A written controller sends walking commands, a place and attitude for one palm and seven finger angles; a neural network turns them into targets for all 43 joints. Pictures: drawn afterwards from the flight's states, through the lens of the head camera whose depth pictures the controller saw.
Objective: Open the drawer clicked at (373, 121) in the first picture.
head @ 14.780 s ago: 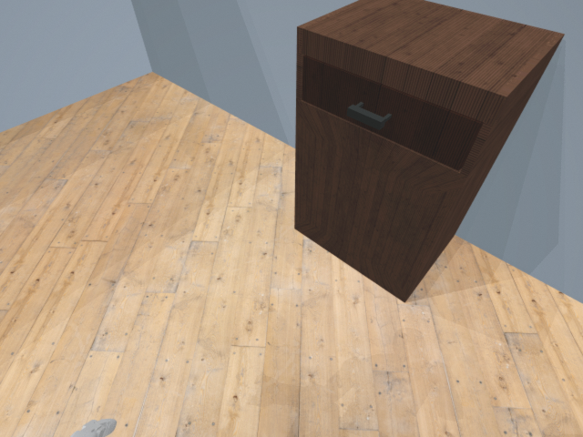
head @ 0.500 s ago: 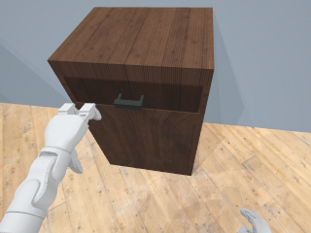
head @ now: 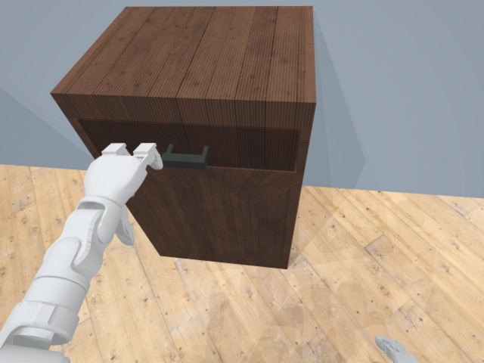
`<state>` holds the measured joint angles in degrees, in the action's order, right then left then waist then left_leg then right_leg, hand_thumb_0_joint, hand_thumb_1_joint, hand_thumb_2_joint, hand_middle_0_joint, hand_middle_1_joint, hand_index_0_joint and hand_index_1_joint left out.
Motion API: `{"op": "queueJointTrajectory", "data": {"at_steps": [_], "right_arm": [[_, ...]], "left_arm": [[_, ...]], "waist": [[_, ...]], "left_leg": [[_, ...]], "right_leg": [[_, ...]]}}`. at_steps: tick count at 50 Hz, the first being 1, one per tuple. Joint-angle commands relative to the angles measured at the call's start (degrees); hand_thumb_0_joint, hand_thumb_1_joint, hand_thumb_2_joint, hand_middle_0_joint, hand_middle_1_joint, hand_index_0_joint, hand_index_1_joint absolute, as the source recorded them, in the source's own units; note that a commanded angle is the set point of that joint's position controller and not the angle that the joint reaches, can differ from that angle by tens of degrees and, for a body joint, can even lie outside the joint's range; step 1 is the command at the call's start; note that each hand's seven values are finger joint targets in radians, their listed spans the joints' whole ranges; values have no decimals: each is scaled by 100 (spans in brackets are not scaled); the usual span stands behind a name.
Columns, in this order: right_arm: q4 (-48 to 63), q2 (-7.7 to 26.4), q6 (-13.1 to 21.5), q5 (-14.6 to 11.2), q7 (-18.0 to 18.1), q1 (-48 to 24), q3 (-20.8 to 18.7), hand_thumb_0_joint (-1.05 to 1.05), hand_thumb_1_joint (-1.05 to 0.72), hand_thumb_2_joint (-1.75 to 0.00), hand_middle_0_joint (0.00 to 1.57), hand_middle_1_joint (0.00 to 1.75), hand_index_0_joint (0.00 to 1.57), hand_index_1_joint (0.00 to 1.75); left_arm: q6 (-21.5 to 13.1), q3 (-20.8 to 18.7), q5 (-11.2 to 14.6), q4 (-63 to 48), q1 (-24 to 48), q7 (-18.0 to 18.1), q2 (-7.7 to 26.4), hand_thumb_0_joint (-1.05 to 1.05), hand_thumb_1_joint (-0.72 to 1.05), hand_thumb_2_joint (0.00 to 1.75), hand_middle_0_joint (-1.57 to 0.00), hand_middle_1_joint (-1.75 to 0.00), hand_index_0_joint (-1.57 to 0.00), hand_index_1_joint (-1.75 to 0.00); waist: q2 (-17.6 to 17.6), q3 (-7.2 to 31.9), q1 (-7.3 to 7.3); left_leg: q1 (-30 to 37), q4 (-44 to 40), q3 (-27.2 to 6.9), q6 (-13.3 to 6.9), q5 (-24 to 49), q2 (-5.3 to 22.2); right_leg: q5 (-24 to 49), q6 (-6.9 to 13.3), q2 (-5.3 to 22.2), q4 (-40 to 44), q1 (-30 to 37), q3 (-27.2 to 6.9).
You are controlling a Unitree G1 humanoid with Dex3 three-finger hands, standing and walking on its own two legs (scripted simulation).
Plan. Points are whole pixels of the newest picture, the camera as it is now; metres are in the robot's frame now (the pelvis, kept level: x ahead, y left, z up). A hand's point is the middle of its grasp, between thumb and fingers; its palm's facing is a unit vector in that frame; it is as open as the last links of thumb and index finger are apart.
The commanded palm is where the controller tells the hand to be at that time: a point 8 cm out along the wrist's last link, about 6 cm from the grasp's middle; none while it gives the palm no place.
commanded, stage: move the hooked fingers above the handle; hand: left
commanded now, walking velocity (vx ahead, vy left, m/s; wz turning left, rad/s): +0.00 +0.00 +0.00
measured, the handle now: (186, 154) +0.56 +0.19 -0.04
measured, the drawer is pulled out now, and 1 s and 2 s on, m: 0.00 0.00 0.00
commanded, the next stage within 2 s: lower the fingers behind the handle in 1.76 s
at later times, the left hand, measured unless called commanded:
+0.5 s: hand (159, 174) +0.43 +0.20 +0.05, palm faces -0.04 -0.03 -1.00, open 13.8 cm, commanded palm +0.41 +0.21 +0.10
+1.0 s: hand (174, 159) +0.48 +0.19 +0.03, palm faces -0.05 -0.01 -1.00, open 13.8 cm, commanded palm +0.47 +0.20 +0.08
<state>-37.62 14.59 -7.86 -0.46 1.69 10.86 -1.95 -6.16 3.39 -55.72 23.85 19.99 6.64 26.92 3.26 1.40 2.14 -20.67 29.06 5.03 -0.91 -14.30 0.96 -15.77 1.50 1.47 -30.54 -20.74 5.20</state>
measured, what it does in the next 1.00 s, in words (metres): stands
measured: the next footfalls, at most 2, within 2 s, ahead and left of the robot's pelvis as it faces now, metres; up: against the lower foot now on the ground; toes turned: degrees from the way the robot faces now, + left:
none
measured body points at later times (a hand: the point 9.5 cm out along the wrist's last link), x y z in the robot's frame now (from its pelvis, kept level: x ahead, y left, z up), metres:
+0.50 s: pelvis +0.01 +0.00 -0.01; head +0.06 -0.03 +0.44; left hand +0.42 +0.20 +0.10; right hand +0.10 -0.26 -0.15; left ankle +0.00 +0.11 -0.73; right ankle -0.01 -0.10 -0.73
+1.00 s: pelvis +0.01 +0.00 -0.01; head +0.08 -0.02 +0.43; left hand +0.47 +0.19 +0.09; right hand +0.04 -0.28 -0.15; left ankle +0.00 +0.11 -0.73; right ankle -0.01 -0.10 -0.73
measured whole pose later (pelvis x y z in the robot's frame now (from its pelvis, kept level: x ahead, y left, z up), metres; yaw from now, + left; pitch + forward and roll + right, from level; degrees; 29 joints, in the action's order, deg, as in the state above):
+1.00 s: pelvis +0.01 +0.00 -0.01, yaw -1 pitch +14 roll +0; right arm -40.4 15.1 -7.9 0.3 1.4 17.9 -3.9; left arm -5.3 5.1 -61.7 56.3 45.1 15.0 24.9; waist 2.5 5.4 -4.8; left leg -32.9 36.8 5.2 -1.1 -17.8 1.8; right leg -18.5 1.5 1.2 -37.2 -32.7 4.6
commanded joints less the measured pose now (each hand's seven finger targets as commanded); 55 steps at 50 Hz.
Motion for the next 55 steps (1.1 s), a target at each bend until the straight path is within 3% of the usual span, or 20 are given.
{"op": "queueJointTrajectory", "data": {"at_steps": [1,5,10,12,13,17,18,21,24,27,29,33,35,38,41,42,43,48,53,55], "right_arm": [[716,720,177,-8,-5,-101,-300,0,-90,-90,20,30,20,30],[611,710,171,-13,-5,81,-362,0,-90,-90,20,30,20,30],[474,720,159,2,-25,266,-408,0,-90,-90,20,30,20,30],[431,738,147,-6,-20,296,-396,0,-90,-90,20,30,20,30],[411,737,139,-10,-17,303,-393,0,-90,-90,20,30,20,30],[470,746,105,-20,-37,333,-406,0,-90,-90,20,30,20,30],[453,755,91,-32,-34,368,-391,0,-90,-90,20,30,20,30],[497,757,91,-15,-41,434,-424,0,-90,-90,20,30,20,30],[481,747,72,9,-43,535,-437,0,-90,-90,20,30,20,30],[426,755,67,27,-17,575,-424,0,-90,-90,20,30,20,30],[383,749,74,24,-9,602,-409,0,-90,-90,20,30,20,30],[283,750,103,48,-12,751,-467,0,-90,-90,20,30,20,30],[245,732,114,59,-29,825,-496,0,-90,-90,20,30,20,30],[186,794,98,58,-14,926,-491,0,-90,-90,20,30,20,30],[153,817,94,60,-17,1004,-486,0,-90,-90,20,30,20,30],[167,814,101,71,-21,1040,-495,0,-90,-90,20,30,20,30],[148,831,94,70,-9,1086,-488,0,-90,-90,20,30,20,30],[99,867,129,78,12,1264,-468,0,-90,-90,20,30,20,30],[51,913,198,99,34,1514,-476,0,-90,-90,20,30,20,30],[49,920,213,125,33,1569,-482,0,-90,-90,20,30,20,30]], "left_arm": [[-59,-538,10,-978,1888,225,1132,0,-50,30,-30,-120,-30,-120],[-149,-379,-41,-876,2378,390,988,0,-50,30,-30,-120,-30,-120],[-66,-437,-198,-565,2824,726,1057,0,-50,30,-30,-120,-30,-120],[61,-639,-251,-198,2809,819,1257,0,-50,30,-30,-120,-30,-120],[123,-567,-259,-34,2862,838,1168,0,-50,30,-30,-120,-30,-120],[288,-435,-291,213,2820,781,1054,0,-50,30,-30,-120,-30,-120],[324,-385,-297,411,2870,740,1016,0,-50,30,-30,-120,-30,-120],[247,-166,-286,342,3103,622,784,0,-50,30,-30,-120,-30,-120],[103,-204,-273,375,3171,610,797,0,-50,30,-30,-120,-30,-120],[-27,-457,-322,589,3380,714,1092,0,-50,30,-30,-120,-30,-120],[-44,-447,-410,777,3680,824,1137,0,-50,30,-30,-120,-30,-120],[-25,-345,-511,963,4209,1014,1090,0,-50,30,-30,-120,-30,-120],[8,-59,-465,1136,4360,1032,737,0,-50,30,-30,-120,-30,-120],[63,-269,-458,1567,4397,998,1012,0,-50,30,-30,-120,-30,-120],[74,-103,-477,1789,4687,972,843,0,-50,30,-30,-120,-30,-120],[47,-135,-473,1749,4729,977,900,0,-50,30,-30,-120,-30,-120],[57,-290,-512,1890,4732,995,1108,0,-50,30,-30,-120,-30,-120],[100,-254,-577,2306,5191,1113,1151,0,-50,30,-30,-120,-30,-120],[187,-415,-659,2698,5542,1208,1461,0,-50,30,-30,-120,-30,-120],[194,-465,-651,2716,5511,1203,1515,0,-50,30,-30,-120,-30,-120]], "waist": [[-354,1893,-24],[-281,1856,-149],[-117,2200,-159],[-261,2226,-108],[-364,2205,-137],[-250,2399,-113],[-385,2203,-177],[-367,2314,-241],[-500,2327,-265],[-518,2259,-265],[-395,2138,-317],[-157,2496,-457],[-149,2522,-560],[-400,2513,-585],[-431,2357,-697],[-230,2540,-641],[-267,2533,-647],[-335,2444,-810],[-269,2822,-903],[-148,3006,-859]], "left_leg": [[531,-73,-285,-168,1575,-296],[611,4,-301,-164,1548,-268],[685,122,-314,-140,1831,-257],[529,113,-302,-138,1800,-260],[479,107,-287,-145,1783,-256],[517,138,-228,-152,2012,-244],[409,137,-236,-158,1947,-242],[510,189,-243,-182,2095,-245],[531,238,-250,-198,2120,-237],[315,261,-212,-206,1936,-270],[178,265,-217,-191,1696,-281],[335,434,-245,-185,1816,-279],[417,485,-250,-188,1873,-272],[184,517,-248,-206,1737,-289],[65,527,-279,-202,1635,-279],[110,538,-260,-201,1645,-283],[55,573,-264,-203,1653,-278],[-257,638,-283,-203,1394,-260],[-420,787,-291,-215,1403,-271],[-385,822,-253,-215,1506,-256]], "right_leg": [[1704,49,-215,188,812,-411],[1584,58,-231,122,466,-380],[1716,92,-257,-35,394,-362],[1748,88,-263,-62,500,-368],[1769,81,-263,-70,501,-359],[2033,81,-259,-97,630,-384],[2026,75,-270,-91,560,-358],[2150,75,-272,-87,545,-376],[2204,51,-272,-116,488,-371],[2230,38,-248,-131,526,-425],[1979,49,-248,-152,345,-415],[1944,65,-277,-245,137,-421],[1989,59,-283,-232,27,-410],[2035,33,-282,-240,107,-434],[1908,40,-287,-234,-52,-417],[1916,43,-280,-256,-15,-450],[1918,50,-294,-287,-44,-439],[1676,33,-306,-333,-285,-441],[1717,17,-331,-449,-308,-467],[1842,11,-334,-469,-232,-490]]}}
